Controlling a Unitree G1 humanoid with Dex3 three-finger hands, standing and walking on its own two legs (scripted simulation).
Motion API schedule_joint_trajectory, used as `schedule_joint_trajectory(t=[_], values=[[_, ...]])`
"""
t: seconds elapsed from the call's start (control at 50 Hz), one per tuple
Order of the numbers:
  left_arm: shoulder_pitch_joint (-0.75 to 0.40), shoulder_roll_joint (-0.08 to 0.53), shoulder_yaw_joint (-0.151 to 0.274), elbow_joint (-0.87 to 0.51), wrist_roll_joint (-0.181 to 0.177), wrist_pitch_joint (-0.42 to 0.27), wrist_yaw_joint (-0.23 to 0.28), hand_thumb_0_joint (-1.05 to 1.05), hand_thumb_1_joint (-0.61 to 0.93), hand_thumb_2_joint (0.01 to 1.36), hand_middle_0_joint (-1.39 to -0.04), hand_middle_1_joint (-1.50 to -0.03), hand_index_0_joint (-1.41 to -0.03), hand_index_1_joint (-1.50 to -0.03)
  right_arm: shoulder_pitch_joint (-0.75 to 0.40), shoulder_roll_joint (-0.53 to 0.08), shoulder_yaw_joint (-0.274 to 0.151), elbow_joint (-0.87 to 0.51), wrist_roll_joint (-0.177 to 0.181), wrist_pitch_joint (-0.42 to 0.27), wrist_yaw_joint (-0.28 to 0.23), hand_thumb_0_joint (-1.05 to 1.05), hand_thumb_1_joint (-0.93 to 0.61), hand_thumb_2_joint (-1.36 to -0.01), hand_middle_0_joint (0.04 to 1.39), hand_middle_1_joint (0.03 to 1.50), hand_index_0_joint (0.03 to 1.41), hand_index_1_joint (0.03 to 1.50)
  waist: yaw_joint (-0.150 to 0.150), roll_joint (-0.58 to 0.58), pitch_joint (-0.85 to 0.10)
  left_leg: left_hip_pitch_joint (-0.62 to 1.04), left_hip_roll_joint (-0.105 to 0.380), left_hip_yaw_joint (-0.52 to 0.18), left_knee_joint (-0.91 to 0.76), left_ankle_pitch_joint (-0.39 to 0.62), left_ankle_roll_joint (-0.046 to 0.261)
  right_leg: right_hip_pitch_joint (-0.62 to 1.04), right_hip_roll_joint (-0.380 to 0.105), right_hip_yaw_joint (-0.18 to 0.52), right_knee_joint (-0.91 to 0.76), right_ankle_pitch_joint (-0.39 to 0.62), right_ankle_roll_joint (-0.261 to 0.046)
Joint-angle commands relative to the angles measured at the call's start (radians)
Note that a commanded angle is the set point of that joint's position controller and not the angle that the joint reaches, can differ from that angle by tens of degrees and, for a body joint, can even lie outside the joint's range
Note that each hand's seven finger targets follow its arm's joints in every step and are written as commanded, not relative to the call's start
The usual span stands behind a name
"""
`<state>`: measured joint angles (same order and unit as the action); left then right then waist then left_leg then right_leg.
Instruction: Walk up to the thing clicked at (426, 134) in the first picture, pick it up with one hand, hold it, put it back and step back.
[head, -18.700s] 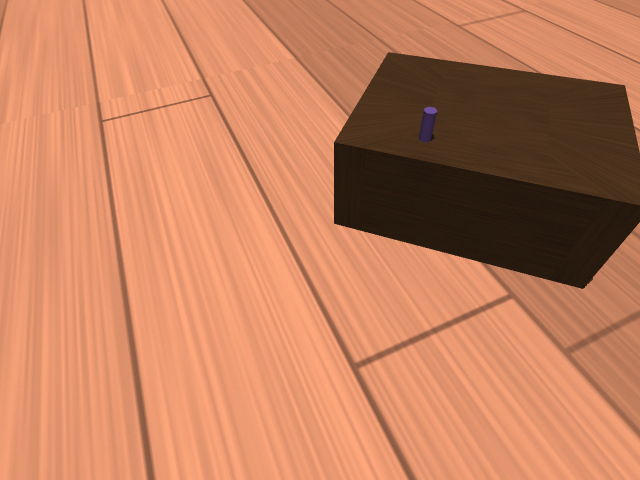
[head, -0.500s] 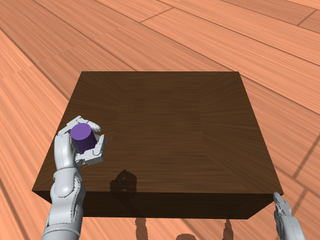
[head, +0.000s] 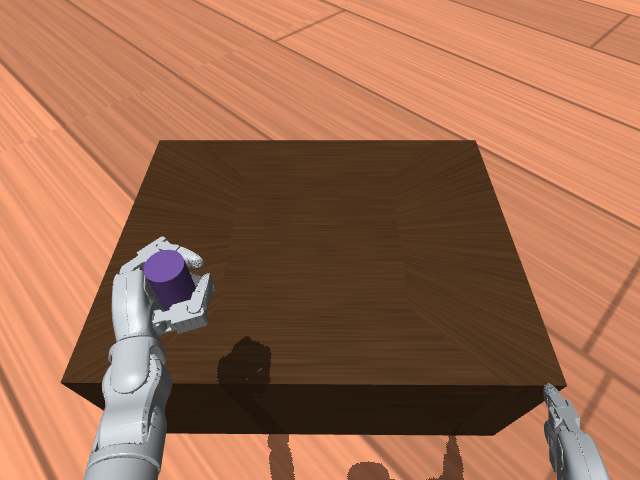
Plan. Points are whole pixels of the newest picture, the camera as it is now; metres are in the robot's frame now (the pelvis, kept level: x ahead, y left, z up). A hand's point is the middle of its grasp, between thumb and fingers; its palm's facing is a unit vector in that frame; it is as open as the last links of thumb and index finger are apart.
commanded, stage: crouch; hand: left
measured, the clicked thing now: (177, 291) +0.34 +0.19 +0.06
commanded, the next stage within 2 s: lower in 1.28 s
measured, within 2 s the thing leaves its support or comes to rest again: neither
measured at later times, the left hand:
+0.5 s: hand (198, 296) +0.40 +0.21 -0.06, palm faces +0.26 -0.97 -0.01, open 5.6 cm
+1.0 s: hand (208, 295) +0.43 +0.21 -0.12, palm faces +0.26 -0.97 +0.00, open 5.6 cm
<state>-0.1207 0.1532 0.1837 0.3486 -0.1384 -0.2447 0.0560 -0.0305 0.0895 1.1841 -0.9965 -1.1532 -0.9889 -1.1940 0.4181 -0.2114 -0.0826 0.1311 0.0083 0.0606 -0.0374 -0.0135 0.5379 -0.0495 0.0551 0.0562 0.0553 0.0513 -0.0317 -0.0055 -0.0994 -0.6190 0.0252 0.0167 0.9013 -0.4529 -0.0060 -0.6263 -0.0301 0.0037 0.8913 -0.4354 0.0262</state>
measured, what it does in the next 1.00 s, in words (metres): lowers itself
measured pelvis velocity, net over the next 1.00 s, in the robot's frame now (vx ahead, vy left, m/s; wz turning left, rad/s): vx -0.03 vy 0.00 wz -0.01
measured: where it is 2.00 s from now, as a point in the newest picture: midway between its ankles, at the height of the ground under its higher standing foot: outside the picture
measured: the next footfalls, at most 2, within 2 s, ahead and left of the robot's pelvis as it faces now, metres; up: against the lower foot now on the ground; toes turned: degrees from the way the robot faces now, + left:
none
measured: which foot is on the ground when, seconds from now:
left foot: down 0.00-1.00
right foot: down 0.00-1.00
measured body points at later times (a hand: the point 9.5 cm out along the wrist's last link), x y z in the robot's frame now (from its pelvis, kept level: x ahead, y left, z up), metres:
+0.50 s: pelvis -0.02 +0.00 -0.05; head +0.10 +0.03 +0.38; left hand +0.38 +0.26 -0.05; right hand +0.14 -0.26 -0.05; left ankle +0.00 +0.12 -0.69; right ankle +0.00 -0.14 -0.69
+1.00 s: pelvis -0.03 +0.00 -0.10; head +0.12 +0.05 +0.32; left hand +0.41 +0.26 -0.11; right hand +0.13 -0.26 -0.06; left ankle +0.00 +0.12 -0.69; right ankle +0.00 -0.14 -0.69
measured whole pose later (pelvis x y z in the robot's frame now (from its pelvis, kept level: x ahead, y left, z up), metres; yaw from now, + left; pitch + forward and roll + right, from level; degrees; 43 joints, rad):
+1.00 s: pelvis -0.03 +0.00 -0.10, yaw -1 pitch +27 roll -3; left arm -0.61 0.43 0.49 1.07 -0.06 -0.65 0.00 -0.03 0.09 1.18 -1.01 -1.13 -1.00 -1.18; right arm 0.44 -0.27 -0.05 -0.21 -0.07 0.04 0.08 -0.01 0.52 -0.05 0.06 0.06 0.06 0.05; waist -0.25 -0.03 -0.15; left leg -1.29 0.05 -0.05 1.40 -0.58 -0.02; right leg -1.26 -0.01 -0.04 1.34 -0.55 0.01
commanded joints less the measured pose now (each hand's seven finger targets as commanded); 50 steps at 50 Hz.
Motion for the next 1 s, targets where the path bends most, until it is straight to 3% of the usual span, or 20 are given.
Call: schedule_joint_trajectory(t=[0.0,0.1,0.12,0.2,0.22,0.32,0.34,0.42,0.44,0.48,0.52,0.58,0.6,0.62,0.68,0.8,0.84,0.92,0.94,0.98], values=[[-0.286,0.125,0.072,-0.187,-0.021,-0.106,-0.002,0.0,0.569,1.356,-1.399,-1.47,-1.412,-1.472,0.004,-0.134,-0.075,-0.187,-0.006,-0.069,0.0,0.0,0.56,-0.05,0.05,0.051,0.05,0.051,-0.016,-0.032,-0.218,0.082,-0.019,0.0,-0.101,0.26,0.011,0.102,0.025,-0.029,-0.094,0.286,-0.023],[-0.367,0.164,0.104,-0.055,0.015,-0.189,0.012,0.0,0.492,1.35,-1.373,-1.456,-1.384,-1.461,-0.017,-0.144,-0.079,-0.236,-0.023,-0.078,0.009,0.0,0.55,-0.052,0.05,0.05,0.05,0.05,-0.039,-0.031,-0.28,0.043,-0.015,-0.006,-0.04,0.29,0.007,0.052,0.018,-0.016,-0.031,0.311,-0.028],[-0.393,0.159,0.096,-0.01,0.021,-0.209,0.009,0.0,0.484,1.344,-1.366,-1.451,-1.379,-1.455,-0.008,-0.13,-0.06,-0.233,-0.028,-0.077,0.014,0.0,0.555,-0.051,0.05,0.05,0.05,0.05,-0.045,-0.033,-0.269,0.021,-0.013,-0.011,-0.03,0.276,0.005,0.024,0.02,-0.017,-0.017,0.294,-0.029],[-0.502,0.241,0.151,0.104,0.022,-0.292,-0.013,0.0,0.494,1.336,-1.36,-1.443,-1.374,-1.445,0.015,-0.162,-0.079,-0.282,-0.039,-0.08,0.028,0.0,0.558,-0.05,0.05,0.05,0.05,0.05,-0.079,-0.023,-0.337,-0.027,-0.017,-0.015,0.028,0.226,0.008,-0.038,0.019,-0.01,0.022,0.263,-0.028],[-0.506,0.266,0.173,0.125,0.02,-0.309,-0.018,0.0,0.509,1.332,-1.364,-1.449,-1.381,-1.447,0.031,-0.165,-0.082,-0.28,-0.041,-0.08,0.031,0.0,0.56,-0.048,0.05,0.05,0.05,0.05,-0.072,0.0,-0.358,-0.032,-0.023,-0.011,0.044,0.227,0.008,-0.039,0.016,-0.006,0.03,0.267,-0.028],[-0.593,0.293,0.182,0.252,0.018,-0.378,-0.047,0.0,0.519,1.301,-1.354,-1.425,-1.374,-1.419,0.056,-0.152,-0.048,-0.333,-0.053,-0.085,0.056,0.0,0.556,-0.048,0.05,0.05,0.05,0.05,-0.096,0.047,-0.45,-0.08,-0.027,-0.018,0.12,0.253,0.009,-0.098,0.021,-0.008,0.086,0.281,-0.032],[-0.626,0.316,0.187,0.264,0.019,-0.389,-0.05,0.0,0.514,1.294,-1.356,-1.427,-1.375,-1.421,0.054,-0.173,-0.069,-0.348,-0.053,-0.087,0.055,0.0,0.548,-0.05,0.05,0.05,0.05,0.05,-0.106,0.059,-0.462,-0.084,-0.028,-0.017,0.134,0.242,0.009,-0.107,0.02,-0.004,0.097,0.274,-0.031],[-0.668,0.343,0.203,0.356,0.036,-0.42,-0.052,0.0,0.501,1.288,-1.38,-1.436,-1.399,-1.43,0.042,-0.179,-0.059,-0.379,-0.061,-0.083,0.067,0.0,0.546,-0.049,0.05,0.05,0.05,0.05,-0.113,0.113,-0.473,-0.119,-0.018,-0.038,0.16,0.237,-0.004,-0.197,0.03,-0.024,0.148,0.226,-0.043],[-0.688,0.335,0.2,0.371,0.038,-0.427,-0.053,0.0,0.512,1.29,-1.388,-1.441,-1.407,-1.434,0.048,-0.167,-0.039,-0.393,-0.066,-0.082,0.073,0.0,0.547,-0.049,0.05,0.05,0.05,0.05,-0.117,0.112,-0.475,-0.133,-0.016,-0.045,0.165,0.254,-0.007,-0.204,0.034,-0.031,0.156,0.23,-0.046],[-0.685,0.398,0.243,0.394,0.044,-0.433,-0.05,0.0,0.532,1.298,-1.401,-1.452,-1.42,-1.445,0.06,-0.209,-0.088,-0.399,-0.065,-0.078,0.072,0.0,0.545,-0.049,0.05,0.05,0.05,0.05,-0.123,0.129,-0.518,-0.128,-0.016,-0.045,0.186,0.263,-0.005,-0.205,0.034,-0.03,0.175,0.241,-0.046],[-0.699,0.36,0.229,0.431,0.044,-0.438,-0.052,0.0,0.521,1.292,-1.385,-1.445,-1.406,-1.435,0.067,-0.194,-0.059,-0.424,-0.071,-0.077,0.081,0.0,0.547,-0.049,0.05,0.05,0.05,0.05,-0.136,0.116,-0.512,-0.15,-0.012,-0.055,0.202,0.288,-0.008,-0.231,0.043,-0.041,0.199,0.252,-0.049],[-0.726,0.418,0.269,0.446,0.051,-0.453,-0.049,0.0,0.573,1.29,-1.412,-1.452,-1.432,-1.443,0.071,-0.199,-0.069,-0.417,-0.069,-0.073,0.085,0.0,0.541,-0.049,0.05,0.05,0.05,0.05,-0.144,0.141,-0.499,-0.189,-0.014,-0.056,0.22,0.239,-0.004,-0.277,0.045,-0.041,0.219,0.209,-0.048],[-0.744,0.414,0.262,0.419,0.057,-0.459,-0.049,0.0,0.583,1.305,-1.427,-1.469,-1.447,-1.46,0.068,-0.203,-0.078,-0.457,-0.07,-0.077,0.084,0.0,0.541,-0.05,0.05,0.05,0.05,0.05,-0.16,0.126,-0.524,-0.196,-0.015,-0.053,0.226,0.205,0.001,-0.265,0.044,-0.034,0.217,0.196,-0.045],[-0.703,0.385,0.259,0.514,0.06,-0.451,-0.049,0.0,0.552,1.306,-1.426,-1.47,-1.446,-1.462,0.076,-0.204,-0.075,-0.451,-0.07,-0.076,0.087,0.0,0.54,-0.05,0.05,0.05,0.05,0.05,-0.169,0.107,-0.496,-0.214,-0.012,-0.058,0.228,0.212,-0.001,-0.276,0.047,-0.042,0.224,0.199,-0.046],[-0.732,0.398,0.265,0.512,0.064,-0.461,-0.053,0.0,0.551,1.298,-1.416,-1.461,-1.437,-1.451,0.08,-0.21,-0.073,-0.471,-0.072,-0.074,0.09,0.0,0.542,-0.05,0.05,0.05,0.05,0.05,-0.176,0.125,-0.507,-0.232,-0.01,-0.065,0.245,0.218,-0.002,-0.314,0.053,-0.049,0.246,0.192,-0.048],[-0.816,0.481,0.293,0.43,0.075,-0.482,-0.047,0.0,0.569,1.307,-1.421,-1.465,-1.44,-1.456,0.082,-0.223,-0.085,-0.519,-0.077,-0.081,0.094,0.0,0.534,-0.052,0.05,0.05,0.05,0.05,-0.191,0.197,-0.616,-0.213,-0.011,-0.064,0.299,0.268,0.0,-0.316,0.05,-0.037,0.289,0.232,-0.049],[-0.799,0.449,0.287,0.492,0.076,-0.479,-0.05,0.0,0.558,1.306,-1.386,-1.444,-1.406,-1.435,0.092,-0.206,-0.068,-0.498,-0.078,-0.077,0.097,0.0,0.537,-0.052,0.05,0.05,0.05,0.05,-0.198,0.19,-0.581,-0.249,-0.008,-0.07,0.31,0.278,-0.001,-0.342,0.054,-0.042,0.303,0.233,-0.052],[-0.831,0.506,0.321,0.491,0.073,-0.482,-0.055,0.0,0.567,1.304,-1.399,-1.446,-1.418,-1.438,0.088,-0.226,-0.083,-0.5,-0.078,-0.074,0.096,0.0,0.536,-0.052,0.05,0.05,0.05,0.05,-0.199,0.216,-0.578,-0.263,-0.007,-0.073,0.327,0.262,-0.002,-0.381,0.055,-0.044,0.318,0.21,-0.053],[-0.792,0.471,0.303,0.551,0.079,-0.474,-0.059,0.0,0.552,1.292,-1.39,-1.439,-1.411,-1.43,0.092,-0.223,-0.083,-0.521,-0.08,-0.072,0.098,0.0,0.536,-0.052,0.051,0.05,0.05,0.05,-0.213,0.209,-0.576,-0.264,-0.005,-0.075,0.331,0.264,-0.003,-0.393,0.056,-0.046,0.32,0.208,-0.053],[-0.808,0.5,0.31,0.535,0.09,-0.475,-0.059,0.0,0.565,1.3,-1.384,-1.434,-1.403,-1.426,0.099,-0.223,-0.081,-0.532,-0.077,-0.072,0.099,0.0,0.54,-0.051,0.051,0.05,0.05,0.05,-0.219,0.217,-0.576,-0.28,-0.007,-0.07,0.335,0.232,0.0,-0.396,0.053,-0.041,0.319,0.191,-0.052]])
